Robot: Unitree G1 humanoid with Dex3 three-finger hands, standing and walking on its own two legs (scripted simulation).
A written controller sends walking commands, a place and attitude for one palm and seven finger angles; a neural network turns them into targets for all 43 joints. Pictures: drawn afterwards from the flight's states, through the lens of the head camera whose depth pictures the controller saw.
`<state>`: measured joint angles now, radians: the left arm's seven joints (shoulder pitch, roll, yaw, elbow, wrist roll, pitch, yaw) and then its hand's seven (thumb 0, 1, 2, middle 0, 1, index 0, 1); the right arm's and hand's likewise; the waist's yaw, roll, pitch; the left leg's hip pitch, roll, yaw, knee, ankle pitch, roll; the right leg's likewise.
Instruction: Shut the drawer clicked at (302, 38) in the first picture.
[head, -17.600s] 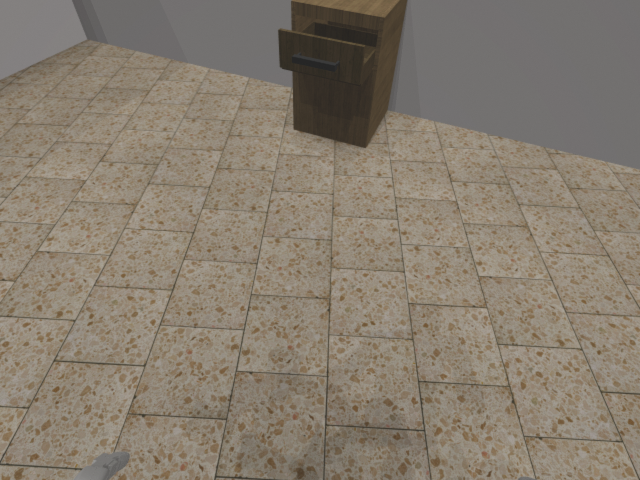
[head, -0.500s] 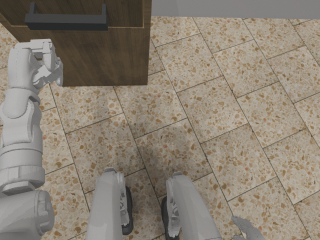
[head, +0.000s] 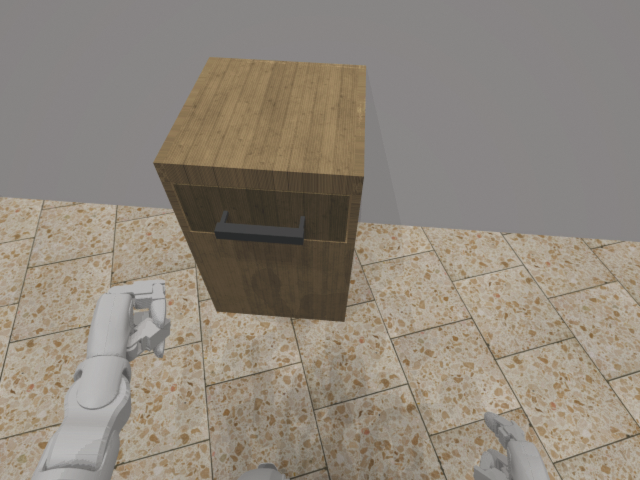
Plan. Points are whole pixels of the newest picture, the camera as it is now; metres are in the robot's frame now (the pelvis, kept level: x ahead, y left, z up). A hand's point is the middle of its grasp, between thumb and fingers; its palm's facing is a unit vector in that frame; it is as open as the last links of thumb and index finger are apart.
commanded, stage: draw the hand back to the body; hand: left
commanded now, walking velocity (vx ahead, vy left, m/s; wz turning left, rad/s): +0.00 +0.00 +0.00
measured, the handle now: (261, 225) +0.66 +0.16 -0.21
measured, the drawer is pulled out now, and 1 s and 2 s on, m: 0.00 0.00 0.00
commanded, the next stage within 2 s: step back with the hand held close in 0.64 s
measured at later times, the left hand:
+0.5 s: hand out of the picture +0.20 +0.24 +0.22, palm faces +0.41 -0.81 -0.43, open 3.3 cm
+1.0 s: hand (40, 325) +0.21 +0.23 +0.20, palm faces +0.34 -0.79 -0.51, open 3.2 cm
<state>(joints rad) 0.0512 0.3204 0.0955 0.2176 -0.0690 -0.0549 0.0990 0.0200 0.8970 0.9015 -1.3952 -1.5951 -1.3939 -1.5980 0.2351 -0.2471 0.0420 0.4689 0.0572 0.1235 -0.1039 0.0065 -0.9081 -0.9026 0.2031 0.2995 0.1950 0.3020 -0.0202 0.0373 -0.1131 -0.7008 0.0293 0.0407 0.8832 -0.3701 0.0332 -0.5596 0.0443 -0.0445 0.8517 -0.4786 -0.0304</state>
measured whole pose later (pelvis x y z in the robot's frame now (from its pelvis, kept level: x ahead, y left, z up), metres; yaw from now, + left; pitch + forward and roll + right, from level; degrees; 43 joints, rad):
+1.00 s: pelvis +0.02 -0.02 +0.05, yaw +1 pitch +1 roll +0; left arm 0.58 0.37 0.35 -0.43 -0.07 -0.18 0.10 0.01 0.89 0.90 -1.40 -1.60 -1.40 -1.60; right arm 0.17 -0.26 -0.01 0.57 0.01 0.01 -0.06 0.01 -0.91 -0.90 0.20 0.30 0.20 0.30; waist -0.01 0.10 0.01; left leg -0.27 0.02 0.04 0.46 -0.21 0.01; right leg -0.13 0.05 -0.04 0.41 -0.30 -0.04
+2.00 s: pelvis -0.11 +0.02 +0.03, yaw +4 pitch +0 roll -3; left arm 0.58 0.44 0.40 -0.55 -0.04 -0.30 0.13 0.01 0.89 0.90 -1.40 -1.59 -1.40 -1.60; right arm 0.15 -0.22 -0.02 0.61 -0.01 -0.05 -0.07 0.01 -0.91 -0.90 0.21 0.30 0.20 0.30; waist 0.00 0.03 0.04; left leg -0.48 0.02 0.05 0.52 -0.03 0.07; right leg -0.26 0.10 0.04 0.63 -0.38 -0.01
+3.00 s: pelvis -0.22 +0.00 +0.04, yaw +1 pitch +0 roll +0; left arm 0.64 0.35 0.32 -0.57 -0.01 -0.20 0.16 0.02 0.89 0.90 -1.40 -1.59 -1.40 -1.60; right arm 0.25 -0.21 0.00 0.64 -0.01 -0.10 -0.06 0.01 -0.91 -0.90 0.20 0.30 0.20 0.30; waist -0.01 0.01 0.00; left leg -0.31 0.03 -0.02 0.60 -0.29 0.01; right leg -0.28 0.05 -0.06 0.55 -0.26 -0.07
